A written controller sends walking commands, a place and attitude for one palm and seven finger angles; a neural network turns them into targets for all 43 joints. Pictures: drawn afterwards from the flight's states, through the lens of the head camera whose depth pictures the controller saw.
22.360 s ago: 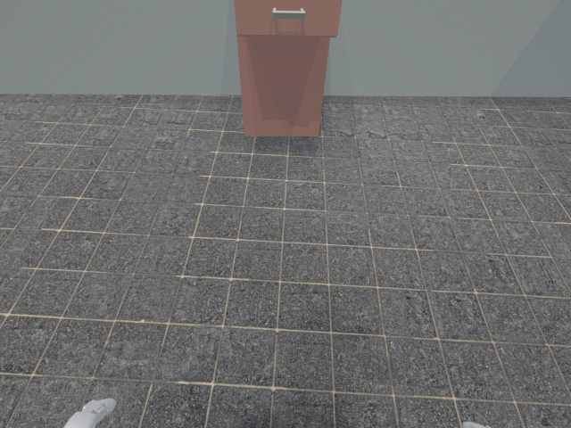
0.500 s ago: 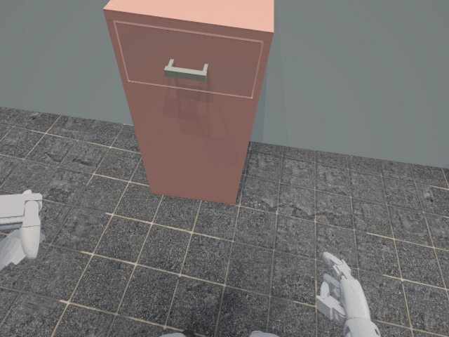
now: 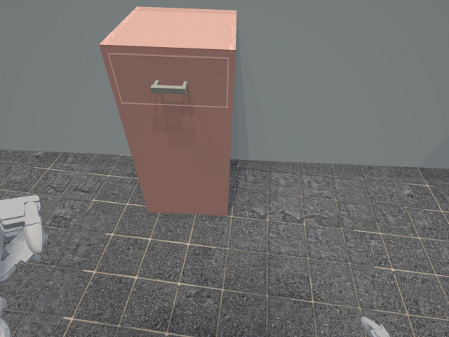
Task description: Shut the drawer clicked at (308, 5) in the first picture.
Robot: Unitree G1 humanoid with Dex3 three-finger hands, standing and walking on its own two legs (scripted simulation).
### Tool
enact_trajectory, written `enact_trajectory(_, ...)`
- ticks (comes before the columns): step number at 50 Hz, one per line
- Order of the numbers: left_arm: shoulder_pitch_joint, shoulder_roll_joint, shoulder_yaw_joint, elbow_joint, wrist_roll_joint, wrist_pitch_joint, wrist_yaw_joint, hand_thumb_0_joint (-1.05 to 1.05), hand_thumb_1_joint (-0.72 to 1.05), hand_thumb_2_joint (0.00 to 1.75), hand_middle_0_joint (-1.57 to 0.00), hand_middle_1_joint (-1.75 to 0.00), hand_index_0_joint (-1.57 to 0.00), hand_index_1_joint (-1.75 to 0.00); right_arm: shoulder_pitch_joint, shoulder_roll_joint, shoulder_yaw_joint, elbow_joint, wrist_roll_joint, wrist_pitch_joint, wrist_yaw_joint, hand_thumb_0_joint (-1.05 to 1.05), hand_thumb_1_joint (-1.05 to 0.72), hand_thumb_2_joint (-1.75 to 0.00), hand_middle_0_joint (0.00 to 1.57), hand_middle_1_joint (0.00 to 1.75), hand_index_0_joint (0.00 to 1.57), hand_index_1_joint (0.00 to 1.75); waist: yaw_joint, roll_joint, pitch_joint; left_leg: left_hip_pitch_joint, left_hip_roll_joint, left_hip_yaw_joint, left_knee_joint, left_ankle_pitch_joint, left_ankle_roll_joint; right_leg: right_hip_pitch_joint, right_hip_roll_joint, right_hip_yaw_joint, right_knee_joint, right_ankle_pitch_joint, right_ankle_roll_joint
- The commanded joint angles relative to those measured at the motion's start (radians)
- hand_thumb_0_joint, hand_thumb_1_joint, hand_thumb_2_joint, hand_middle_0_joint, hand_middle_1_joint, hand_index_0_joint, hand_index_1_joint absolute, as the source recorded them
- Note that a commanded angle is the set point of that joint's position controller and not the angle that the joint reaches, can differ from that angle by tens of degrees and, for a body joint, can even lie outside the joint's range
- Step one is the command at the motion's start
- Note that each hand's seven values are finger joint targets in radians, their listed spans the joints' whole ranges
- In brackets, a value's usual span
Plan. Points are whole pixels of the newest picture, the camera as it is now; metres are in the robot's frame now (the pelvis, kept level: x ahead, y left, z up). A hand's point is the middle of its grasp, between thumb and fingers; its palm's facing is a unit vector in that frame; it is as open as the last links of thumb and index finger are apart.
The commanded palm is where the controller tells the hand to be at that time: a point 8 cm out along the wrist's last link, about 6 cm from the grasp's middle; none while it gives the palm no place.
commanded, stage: stop stepping back and stand still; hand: left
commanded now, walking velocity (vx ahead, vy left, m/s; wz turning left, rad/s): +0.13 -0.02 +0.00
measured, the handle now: (169, 86) +0.88 +0.21 +0.02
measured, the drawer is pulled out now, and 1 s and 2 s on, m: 0.00 0.00 0.00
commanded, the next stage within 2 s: let the arm hang, fingers relaxed in 0.34 s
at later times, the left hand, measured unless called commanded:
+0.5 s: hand (45, 262) +0.20 +0.26 +0.12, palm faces +0.33 -0.80 -0.50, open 3.2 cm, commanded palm none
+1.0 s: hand out of the picture -0.05 +0.26 -0.16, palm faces +0.04 -0.96 -0.28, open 5.1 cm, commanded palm none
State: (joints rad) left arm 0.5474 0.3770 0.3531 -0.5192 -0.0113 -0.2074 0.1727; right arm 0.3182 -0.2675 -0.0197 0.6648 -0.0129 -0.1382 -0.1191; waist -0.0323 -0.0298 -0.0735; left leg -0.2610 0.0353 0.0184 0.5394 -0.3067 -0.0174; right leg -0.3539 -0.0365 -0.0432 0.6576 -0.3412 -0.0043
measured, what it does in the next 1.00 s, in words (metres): stands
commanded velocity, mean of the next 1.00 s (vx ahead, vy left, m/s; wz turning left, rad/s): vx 0.02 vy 0.01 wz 0.00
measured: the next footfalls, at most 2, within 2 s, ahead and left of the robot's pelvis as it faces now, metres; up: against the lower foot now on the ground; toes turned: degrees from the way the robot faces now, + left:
none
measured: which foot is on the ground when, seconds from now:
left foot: down 0.00-1.00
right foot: down 0.00-1.00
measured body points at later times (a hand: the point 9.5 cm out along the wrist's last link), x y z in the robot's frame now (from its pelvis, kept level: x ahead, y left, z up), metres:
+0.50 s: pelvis +0.00 +0.00 +0.00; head -0.02 -0.02 +0.45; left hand +0.17 +0.30 +0.15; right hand +0.17 -0.22 -0.10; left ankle +0.03 +0.14 -0.73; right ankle +0.02 -0.09 -0.73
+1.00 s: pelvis -0.01 +0.04 +0.01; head +0.02 +0.04 +0.46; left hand -0.05 +0.31 -0.14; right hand +0.01 -0.22 -0.14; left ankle +0.03 +0.14 -0.73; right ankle +0.02 -0.09 -0.73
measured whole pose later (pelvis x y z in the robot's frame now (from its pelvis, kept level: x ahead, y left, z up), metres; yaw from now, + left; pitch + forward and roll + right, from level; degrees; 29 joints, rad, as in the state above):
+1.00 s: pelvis -0.01 +0.04 +0.01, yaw +3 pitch -1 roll -1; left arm 0.32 0.27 0.01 1.08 0.01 0.03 0.01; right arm 0.28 -0.22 -0.01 1.05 -0.02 0.03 -0.01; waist 0.01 0.01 0.08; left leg -0.26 0.01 0.04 0.45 -0.18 0.02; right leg -0.21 -0.03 -0.05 0.43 -0.20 0.01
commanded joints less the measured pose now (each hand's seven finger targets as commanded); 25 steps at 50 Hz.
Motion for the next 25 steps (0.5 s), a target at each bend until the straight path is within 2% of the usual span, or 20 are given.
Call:
enact_trajectory(1, 0.023, 0.199, 0.162, -0.210, 0.006, -0.069, 0.007, 0.00, 0.90, 0.90, -1.40, -1.60, -1.40, -1.60, -0.151, -0.085, -0.017, -0.176, 0.005, -0.067, 0.006, 0.00, -0.90, -0.90, 0.20, 0.30, 0.20, 0.30, 0.020, 0.211, 0.061, -0.108, 0.172, -0.216, -0.235, -0.106, 0.149, 0.061, 0.018, -0.011, -0.027, -0.058, 0.007)
enact_trajectory(2, 0.030, 0.224, 0.182, -0.229, 0.009, -0.068, 0.005, 0.00, 0.90, 0.90, -1.40, -1.60, -1.40, -1.60, -0.158, -0.085, -0.018, -0.181, 0.005, -0.069, 0.012, 0.00, -0.90, -0.90, 0.20, 0.30, 0.20, 0.30, 0.026, 0.158, 0.056, -0.170, 0.137, -0.148, -0.183, -0.125, 0.125, 0.150, 0.005, 0.027, -0.096, -0.045, -0.005)
enact_trajectory(3, 0.046, 0.201, 0.164, -0.216, 0.008, -0.072, 0.002, 0.00, 0.90, 0.90, -1.40, -1.60, -1.40, -1.60, -0.162, -0.081, -0.019, -0.186, 0.002, -0.069, 0.017, 0.00, -0.90, -0.90, 0.20, 0.30, 0.20, 0.30, 0.026, 0.063, 0.087, -0.246, 0.070, -0.080, -0.085, -0.117, 0.097, 0.197, -0.028, 0.115, -0.179, -0.045, -0.031)
enact_trajectory(4, 0.078, 0.225, 0.182, -0.184, 0.006, -0.077, 0.000, 0.00, 0.90, 0.90, -1.40, -1.60, -1.40, -1.60, -0.162, -0.068, -0.024, -0.189, 0.003, -0.065, 0.024, 0.00, -0.90, -0.90, 0.20, 0.30, 0.20, 0.30, 0.035, -0.148, 0.083, -0.315, -0.019, 0.010, 0.120, -0.148, 0.059, 0.210, -0.146, 0.324, -0.303, -0.147, -0.088)
enact_trajectory(5, 0.062, 0.228, 0.183, -0.189, -0.004, -0.076, -0.005, 0.00, 0.90, 0.90, -1.40, -1.60, -1.40, -1.60, -0.164, -0.060, -0.035, -0.183, 0.009, -0.062, 0.032, 0.00, -0.90, -0.90, 0.20, 0.30, 0.20, 0.30, 0.041, -0.259, 0.076, -0.330, -0.047, 0.035, 0.361, -0.175, 0.038, 0.160, -0.280, 0.514, -0.448, -0.279, -0.150)
enact_trajectory(6, 0.055, 0.219, 0.183, -0.180, -0.009, -0.082, -0.014, 0.00, 0.90, 0.90, -1.40, -1.60, -1.40, -1.60, -0.154, -0.072, -0.045, -0.172, 0.010, -0.058, 0.036, 0.00, -0.90, -0.90, 0.20, 0.30, 0.20, 0.30, 0.035, -0.213, 0.095, -0.344, -0.026, -0.009, 0.521, -0.150, 0.033, 0.117, -0.298, 0.514, -0.487, -0.267, -0.163)
enact_trajectory(8, 0.035, 0.208, 0.182, -0.175, -0.008, -0.087, -0.021, 0.00, 0.90, 0.90, -1.40, -1.60, -1.40, -1.60, -0.153, -0.063, -0.030, -0.164, 0.006, -0.055, 0.046, 0.00, -0.90, -0.90, 0.20, 0.30, 0.20, 0.30, 0.018, -0.113, 0.085, -0.348, 0.023, -0.042, 0.511, -0.124, 0.033, 0.106, -0.299, 0.449, -0.425, -0.117, -0.195)
enact_trajectory(9, 0.037, 0.193, 0.174, -0.169, -0.010, -0.091, -0.021, 0.00, 0.90, 0.90, -1.40, -1.60, -1.40, -1.60, -0.146, -0.051, -0.022, -0.163, 0.007, -0.052, 0.046, 0.00, -0.90, -0.90, 0.20, 0.30, 0.20, 0.30, 0.013, -0.096, 0.078, -0.266, 0.043, -0.035, 0.416, -0.097, 0.035, 0.060, -0.275, 0.359, -0.396, -0.047, -0.181)
enact_trajectory(11, 0.031, 0.172, 0.156, -0.163, -0.009, -0.092, -0.015, 0.00, 0.90, 0.90, -1.40, -1.60, -1.40, -1.60, -0.154, -0.031, -0.009, -0.164, 0.003, -0.051, 0.036, 0.00, -0.90, -0.90, 0.20, 0.30, 0.20, 0.30, 0.015, -0.126, 0.049, -0.044, 0.041, 0.014, 0.166, -0.048, 0.051, -0.056, -0.217, 0.225, -0.363, -0.115, -0.135)
enact_trajectory(13, 0.022, 0.154, 0.127, -0.171, -0.010, -0.093, -0.012, 0.00, 0.90, 0.90, -1.40, -1.60, -1.40, -1.60, -0.151, -0.042, -0.007, -0.158, -0.005, -0.064, 0.020, 0.00, -0.90, -0.90, 0.20, 0.30, 0.20, 0.30, 0.012, -0.016, 0.048, 0.109, 0.000, 0.058, -0.025, 0.003, 0.053, -0.109, -0.147, 0.154, -0.309, -0.217, -0.085)
enact_trajectory(14, 0.006, 0.153, 0.122, -0.181, -0.011, -0.097, -0.011, 0.00, 0.90, 0.90, -1.40, -1.60, -1.40, -1.60, -0.145, -0.054, -0.011, -0.158, -0.009, -0.070, 0.014, 0.00, -0.90, -0.90, 0.20, 0.30, 0.20, 0.30, 0.014, 0.064, 0.058, 0.128, 0.025, 0.005, -0.104, -0.058, 0.068, -0.123, -0.112, 0.149, -0.247, -0.231, -0.062)
enact_trajectory(15, -0.017, 0.147, 0.114, -0.216, -0.011, -0.100, -0.010, 0.00, 0.90, 0.90, -1.40, -1.60, -1.40, -1.60, -0.151, -0.075, -0.017, -0.168, -0.013, -0.076, 0.011, 0.00, -0.90, -0.90, 0.20, 0.30, 0.20, 0.30, 0.021, 0.197, 0.072, 0.106, 0.120, -0.156, -0.207, -0.180, 0.112, -0.147, -0.046, 0.121, -0.128, -0.205, -0.026)
enact_trajectory(16, -0.045, 0.147, 0.116, -0.248, -0.002, -0.104, -0.005, 0.00, 0.90, 0.90, -1.40, -1.60, -1.40, -1.60, -0.156, -0.081, -0.014, -0.177, -0.005, -0.077, 0.013, 0.00, -0.90, -0.90, 0.20, 0.30, 0.20, 0.30, 0.027, 0.285, 0.062, 0.052, 0.215, -0.288, -0.292, -0.273, 0.153, -0.116, 0.010, 0.052, 0.002, -0.117, 0.008)
enact_trajectory(17, -0.049, 0.148, 0.112, -0.246, 0.001, -0.101, -0.001, 0.00, 0.90, 0.90, -1.40, -1.60, -1.40, -1.60, -0.164, -0.069, -0.013, -0.191, 0.002, -0.075, 0.015, 0.00, -0.90, -0.90, 0.20, 0.30, 0.20, 0.30, 0.029, 0.252, 0.054, 0.008, 0.256, -0.338, -0.310, -0.193, 0.176, -0.064, 0.026, 0.024, 0.091, -0.069, 0.024)
enact_trajectory(18, -0.047, 0.161, 0.130, -0.220, -0.001, -0.098, -0.007, 0.00, 0.90, 0.90, -1.40, -1.60, -1.40, -1.60, -0.167, -0.062, -0.012, -0.175, 0.006, -0.078, 0.019, 0.00, -0.90, -0.90, 0.20, 0.30, 0.20, 0.30, 0.035, 0.198, 0.047, -0.069, 0.233, -0.273, -0.314, -0.217, 0.158, 0.013, 0.013, 0.036, 0.078, -0.099, 0.025)
enact_trajectory(20, -0.053, 0.170, 0.144, -0.189, 0.015, -0.084, -0.007, 0.00, 0.90, 0.90, -1.40, -1.60, -1.40, -1.60, -0.172, -0.055, -0.006, -0.174, 0.009, -0.076, 0.023, 0.00, -0.90, -0.90, 0.20, 0.30, 0.20, 0.30, 0.039, 0.143, 0.099, -0.149, 0.166, -0.150, -0.240, -0.166, 0.120, 0.112, 0.001, 0.040, -0.090, 0.013, 0.015)
enact_trajectory(21, -0.057, 0.168, 0.137, -0.192, 0.015, -0.082, -0.008, 0.00, 0.90, 0.90, -1.40, -1.60, -1.40, -1.60, -0.176, -0.053, -0.007, -0.177, 0.007, -0.075, 0.027, 0.00, -0.90, -0.90, 0.20, 0.30, 0.20, 0.30, 0.033, 0.077, 0.113, -0.129, 0.101, -0.078, -0.147, -0.079, 0.093, 0.100, -0.018, 0.102, -0.191, 0.083, 0.000)
enact_trajectory(22, -0.092, 0.044, -0.255, 0.628, 0.072, 0.086, -0.151, 0.00, 0.90, 0.90, -1.40, -1.60, -1.40, -1.60, -0.175, -0.189, -0.077, 0.069, 0.007, -0.085, 0.102, 0.00, -0.90, -0.90, 0.20, 0.30, 0.20, 0.30, -0.023, -0.025, 0.027, -0.058, 0.054, -0.011, 0.114, 0.172, 0.054, 0.012, -0.132, 0.139, -0.126, 0.443, -0.033)
enact_trajectory(23, -0.108, 0.022, -0.222, 0.651, 0.056, 0.174, -0.172, 0.00, 0.90, 0.90, -1.36, -1.56, -1.36, -1.56, -0.112, -0.122, -0.071, 0.047, 0.016, 0.004, 0.123, 0.00, -0.90, -0.90, 0.20, 0.30, 0.20, 0.30, -0.013, -0.071, 0.022, -0.045, 0.040, -0.027, 0.125, 0.119, 0.024, -0.034, -0.175, 0.201, -0.170, 0.429, -0.045)
enact_trajectory(25, -0.154, -0.016, -0.234, 0.692, 0.054, 0.196, -0.168, 0.00, 0.90, 0.90, -1.28, -1.47, -1.28, -1.47, -0.059, -0.075, -0.046, 0.052, 0.005, 0.054, 0.125, 0.00, -0.90, -0.90, 0.20, 0.30, 0.20, 0.30, -0.013, -0.202, 0.013, -0.050, 0.023, -0.028, 0.162, 0.117, 0.022, -0.031, -0.160, 0.159, -0.202, 0.348, -0.067)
